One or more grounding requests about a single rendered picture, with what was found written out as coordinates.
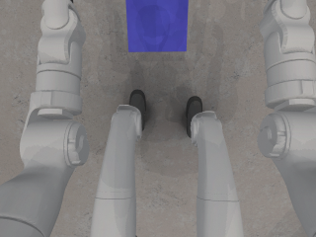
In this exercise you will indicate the right robot upper arm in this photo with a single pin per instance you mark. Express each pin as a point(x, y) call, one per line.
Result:
point(289, 139)

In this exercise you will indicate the right robot forearm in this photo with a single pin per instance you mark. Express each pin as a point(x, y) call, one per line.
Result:
point(289, 53)

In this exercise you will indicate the left robot forearm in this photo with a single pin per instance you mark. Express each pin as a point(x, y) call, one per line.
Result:
point(59, 65)

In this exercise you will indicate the robot left thigh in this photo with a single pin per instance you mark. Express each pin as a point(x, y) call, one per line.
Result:
point(114, 211)

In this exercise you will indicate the left robot foot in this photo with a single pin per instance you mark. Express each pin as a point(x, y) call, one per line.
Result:
point(137, 99)

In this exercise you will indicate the left robot upper arm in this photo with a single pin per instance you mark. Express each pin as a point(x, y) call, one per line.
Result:
point(30, 202)

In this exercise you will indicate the carton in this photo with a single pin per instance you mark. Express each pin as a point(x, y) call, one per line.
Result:
point(157, 25)

